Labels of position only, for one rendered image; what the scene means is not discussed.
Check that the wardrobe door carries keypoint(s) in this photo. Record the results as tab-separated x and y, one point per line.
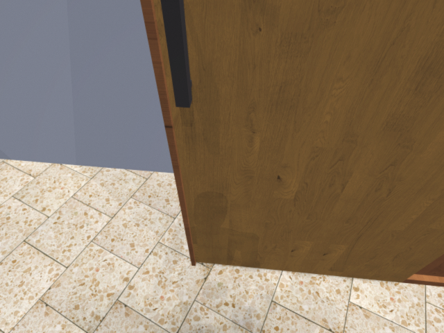
314	142
435	268

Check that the handle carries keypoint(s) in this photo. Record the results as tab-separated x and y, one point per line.
176	38

